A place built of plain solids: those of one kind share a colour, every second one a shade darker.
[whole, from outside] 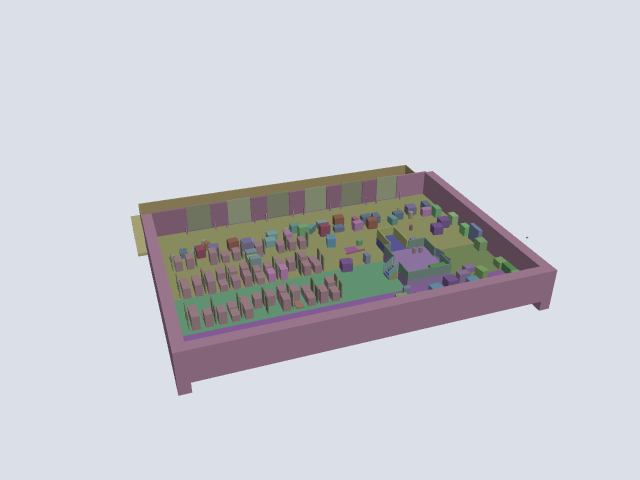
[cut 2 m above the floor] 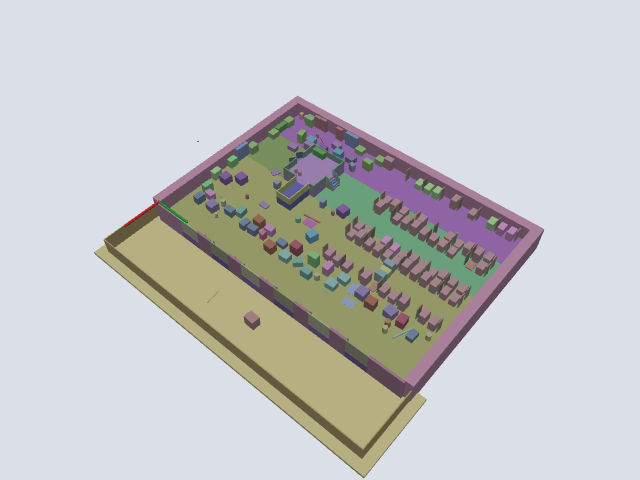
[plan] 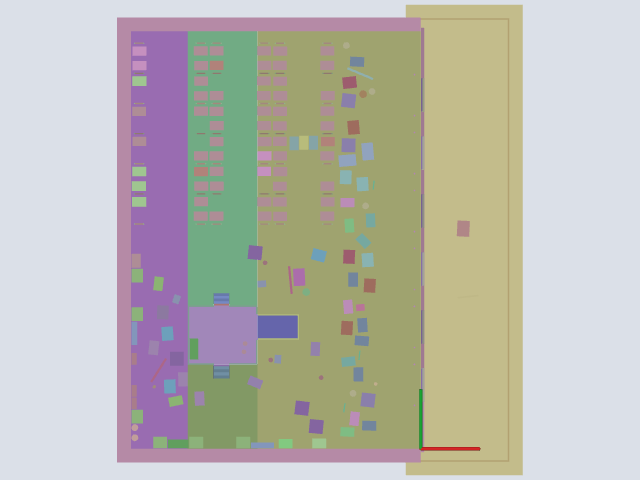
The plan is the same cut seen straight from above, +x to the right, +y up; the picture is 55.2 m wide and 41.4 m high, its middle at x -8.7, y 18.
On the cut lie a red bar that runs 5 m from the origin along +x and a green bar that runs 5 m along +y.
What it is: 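A raised packing floor, 1.02 m over the hall's; 5 risers of 0.204 m up at this end, along it, and as many down at the other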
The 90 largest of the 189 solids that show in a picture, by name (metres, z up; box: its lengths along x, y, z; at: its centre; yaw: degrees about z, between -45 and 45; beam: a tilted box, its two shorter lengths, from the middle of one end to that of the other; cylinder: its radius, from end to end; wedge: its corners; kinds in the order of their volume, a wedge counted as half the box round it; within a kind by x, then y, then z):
{
 "floor_hall0a_concrete_1": {"box": [14.1, 36.0, 1.55], "at": [-7.05, 18.0, -0.78]},
 "wall_brick_1": {"box": [1.2, 38.4, 3.6], "at": [-25.6, 18.0, 1.4]},
 "wall_brick_2": {"box": [26.2, 1.2, 4.75], "at": [-13.1, -0.6, 0.82]},
 "wall_brick_3": {"box": [26.2, 1.2, 4.75], "at": [-13.1, 36.6, 0.82]},
 "wall_brick_4": {"box": [0.3, 4.35, 4.75], "at": [0.15, 1.88, 0.82]},
 "wall_brick_5": {"box": [0.3, 2.1, 4.75], "at": [0.15, 8.0, 0.82]},
 "wall_brick_6": {"box": [0.3, 2.1, 4.75], "at": [0.15, 13.0, 0.82]},
 "wall_brick_7": {"box": [0.3, 2.1, 4.75], "at": [0.15, 18.0, 0.82]},
 "wall_brick_8": {"box": [0.3, 2.1, 4.75], "at": [0.15, 23.0, 0.82]},
 "wall_brick_9": {"box": [0.3, 2.1, 4.75], "at": [0.15, 28.0, 0.82]},
 "wall_brick_10": {"box": [0.3, 4.35, 4.75], "at": [0.15, 34.12, 0.82]},
 "yard_yard_asphalt_1": {"box": [10.1, 40.6, 0.4], "at": [3.75, 18.0, -1.35]},
 "floor_hall2a_concrete_1": {"box": [4.9, 36.0, 0.4], "at": [-22.55, 18.0, -0.2]},
 "floor_hall1b_concrete_1": {"box": [6.0, 23.65, 0.4], "at": [-17.1, 24.18, -0.2]},
 "floor_isle_floorboards_1": {"box": [6.0, 5.1, 1.42], "at": [-17.1, 9.8, 0.31]},
 "load_cartons_1": {"box": [0.8, 1.2, 1.56], "at": [-24.56, 16.21, 0.78]},
 "load_cartons_2": {"box": [1.2, 0.8, 1.48], "at": [-24.28, 26.51, 0.74]},
 "load_cartons_3": {"box": [1.2, 0.8, 1.55], "at": [-18.98, 34.31, 0.77]},
 "load_cartons_4": {"box": [1.2, 0.8, 1.42], "at": [-18.96, 25.26, 0.71]},
 "load_cartons_5": {"box": [1.2, 0.8, 1.45], "at": [-18.95, 21.31, 0.72]},
 "load_cartons_6": {"box": [1.2, 0.8, 1.43], "at": [-18.95, 31.71, 0.72]},
 "load_cartons_7": {"box": [1.2, 0.8, 1.47], "at": [-18.95, 33.04, 0.73]},
 "load_cartons_8": {"box": [1.2, 0.8, 1.41], "at": [-17.62, 20.06, 0.71]},
 "load_cartons_9": {"box": [1.2, 0.8, 1.23], "at": [-17.62, 23.91, 0.62]},
 "load_cartons_10": {"box": [1.2, 0.8, 1.53], "at": [-17.62, 25.25, 0.77]},
 "load_cartons_11": {"box": [1.2, 0.8, 1.2], "at": [-17.61, 26.49, 0.6]},
 "load_cartons_12": {"box": [1.2, 0.8, 1.53], "at": [-13.54, 31.71, 0.76]},
 "load_cartons_13": {"box": [1.2, 0.8, 1.36], "at": [-13.52, 27.86, 0.68]},
 "load_cartons_14": {"box": [1.2, 0.8, 1.23], "at": [-13.52, 34.31, 0.62]},
 "load_cartons_15": {"box": [1.2, 0.8, 1.21], "at": [-13.51, 21.29, 0.61]},
 "load_cartons_16": {"box": [1.2, 0.8, 1.39], "at": [-13.5, 33.06, 0.7]},
 "load_cartons_17": {"box": [1.2, 0.8, 1.59], "at": [-12.17, 21.29, 0.8]},
 "load_cartons_18": {"box": [1.2, 0.8, 1.51], "at": [-12.16, 27.85, 0.75]},
 "load_cartons_19": {"box": [1.2, 0.8, 1.33], "at": [-12.15, 29.1, 0.67]},
 "load_cartons_20": {"box": [1.2, 0.8, 1.27], "at": [-12.13, 23.89, 0.63]},
 "load_cartons_21": {"box": [1.2, 0.8, 1.41], "at": [-12.13, 30.44, 0.71]},
 "load_cartons_22": {"box": [1.2, 0.8, 1.36], "at": [-12.13, 31.69, 0.68]},
 "load_cartons_23": {"box": [1.2, 0.8, 1.42], "at": [-8.08, 25.26, 0.71]},
 "load_cartons_24": {"box": [1.2, 0.8, 1.37], "at": [-8.08, 33.06, 0.69]},
 "load_cartons_25": {"box": [1.2, 0.8, 1.21], "at": [-8.07, 34.31, 0.6]},
 "load_cartons_26": {"box": [1.2, 0.8, 1.2], "at": [-8.04, 21.29, 0.6]},
 "load_cartons_27": {"box": [1.2, 0.8, 1.57], "at": [-8.03, 30.46, 0.78]},
 "floor_hall1a_concrete_1": {"box": [6.0, 7.25, 0.4], "at": [-17.1, 3.62, -0.2]},
 "fence_metal_1": {"box": [7.74, 0.12, 2.6], "at": [3.75, -1.06, -0.25]},
 "fence_metal_2": {"box": [7.74, 0.12, 2.6], "at": [3.75, 37.06, -0.25]},
 "fence_metal_3": {"box": [0.12, 38.24, 2.6], "at": [7.56, 18.0, -0.25]},
 "floor_gangwayisle_metal_1": {"box": [3.6, 2.2, 1.07], "at": [-12.3, 10.5, 0.48]},
 "floor_sill_concrete_1": {"box": [0.3, 2.9, 1.55], "at": [0.15, 5.5, -0.78]},
 "floor_sill_concrete_2": {"box": [0.3, 2.9, 1.55], "at": [0.15, 10.5, -0.78]},
 "floor_sill_concrete_3": {"box": [0.3, 2.9, 1.55], "at": [0.15, 15.5, -0.78]},
 "floor_sill_concrete_4": {"box": [0.3, 2.9, 1.55], "at": [0.15, 20.5, -0.78]},
 "floor_sill_concrete_5": {"box": [0.3, 2.9, 1.55], "at": [0.15, 25.5, -0.78]},
 "floor_sill_concrete_6": {"box": [0.3, 2.9, 1.55], "at": [0.15, 30.5, -0.78]},
 "load_drums_round_1": {"box": [1.2, 1.2, 1.04], "at": [-21.04, 7.76, 0.52]},
 "load_drums_round_2": {"box": [1.2, 1.2, 1.05], "at": [-14.29, 16.91, 0.52], "yaw": -6.0},
 "load_drums_round_3": {"box": [1.2, 1.2, 1.04], "at": [-10.25, 3.5, 0.52], "yaw": -6.9},
 "load_drums_round_4": {"box": [1.2, 1.2, 1.03], "at": [-9.02, 1.91, 0.52], "yaw": -5.3},
 "shutter_metal_1": {"box": [0.12, 2.9, 3.3], "at": [0.2, 5.5, 1.65]},
 "shutter_metal_2": {"box": [0.12, 2.9, 3.3], "at": [0.2, 10.5, 1.65]},
 "shutter_metal_3": {"box": [0.12, 2.9, 3.3], "at": [0.2, 15.5, 1.65]},
 "shutter_metal_4": {"box": [0.12, 2.9, 3.3], "at": [0.2, 20.5, 1.65]},
 "load_drums_hall_1": {"box": [1.2, 1.2, 1.05], "at": [-6.24, 26.17, 0.52], "yaw": -1.3},
 "load_drums_hall_2": {"box": [1.2, 1.2, 1.04], "at": [-6.23, 30.02, 0.52], "yaw": -6.5},
 "load_drums_hall_3": {"box": [1.2, 1.2, 1.03], "at": [-4.56, 4.19, 0.52], "yaw": -6.5},
 "ibc_hall_1": {"box": [1.0, 1.2, 1.16], "at": [-6.38, 10.41, 0.58], "yaw": -3.1},
 "ibc_hall_2": {"box": [1.0, 1.2, 1.16], "at": [-5.81, 27.71, 0.58], "yaw": 5.3},
 "ibc_hall_3": {"box": [1.0, 1.2, 1.16], "at": [-4.41, 14.07, 0.58], "yaw": -3.2},
 "load_crate_1": {"box": [1.0, 1.2, 1.32], "at": [-24.46, 2.77, 0.66]},
 "load_crate_2": {"box": [1.2, 1.0, 0.99], "at": [-22.49, 0.54, 0.5]},
 "load_crate_3": {"box": [1.2, 1.0, 1.16], "at": [-15.32, 0.54, 0.58]},
 "shelf_1": {"box": [0.5, 2.0, 1.97], "at": [-24.71, 9.95, 0.98]},
 "shelf_2": {"box": [2.0, 0.5, 1.95], "at": [-13.66, 0.29, 0.98]},
 "load_crate_hall_1": {"box": [1.0, 1.2, 1.37], "at": [-6.19, 16.55, 0.68], "yaw": -2.4},
 "load_crate_hall_2": {"box": [1.2, 1.0, 1.09], "at": [-6.15, 31.58, 0.54], "yaw": 6.4},
 "pallets_hall_1": {"box": [1.2, 0.8, 1.29], "at": [-6.34, 1.45, 0.64], "yaw": -2.4},
 "pallets_hall_2": {"box": [0.8, 1.2, 1.68], "at": [-6.16, 19.24, 0.84], "yaw": 3.2},
 "load_sacks_barred_1": {"box": [0.8, 1.2, 1.54], "at": [-10.94, 26.33, 0.77]},
 "load_sacks_barred_2": {"box": [0.8, 1.2, 1.42], "at": [-9.26, 26.39, 0.71]},
 "load_cartons_round_1": {"box": [0.8, 1.2, 1.38], "at": [-22.63, 14.23, 0.69], "yaw": -6.4},
 "load_cartons_round_2": {"box": [1.2, 0.8, 1.51], "at": [-21.14, 4.11, 0.76], "yaw": 11.6},
 "load_crate_round_1": {"box": [1.0, 1.2, 1.02], "at": [-21.86, 9.92, 0.51], "yaw": 4.5},
 "load_crate_round_2": {"box": [1.2, 1.0, 1.13], "at": [-8.81, 16.68, 0.56], "yaw": -14.5},
 "load_bales_1": {"box": [1.2, 0.8, 1.27], "at": [-24.27, 34.29, 0.64]},
 "load_bales_2": {"box": [1.2, 0.8, 1.34], "at": [-13.52, 23.91, 0.67]},
 "load_sacks_1": {"box": [1.22, 0.84, 1.16], "at": [-24.29, 23.91, 0.58]},
 "load_sacks_2": {"box": [1.22, 0.84, 1.24], "at": [-8.76, 0.46, 0.62]},
 "bench_1": {"box": [1.8, 0.75, 0.9], "at": [-20.93, 0.41, 0.45]},
 "bench_2": {"box": [0.75, 1.8, 0.91], "at": [-19.57, 8.6, 1.48]},
 "bigbin_yard_1": {"box": [1.07, 1.37, 1.34], "at": [3.66, 18.98, -0.48], "yaw": -2.6},
 "load_bales_hall_1": {"box": [1.2, 0.8, 1.28], "at": [-6.33, 21.23, 0.64], "yaw": -0.1}
}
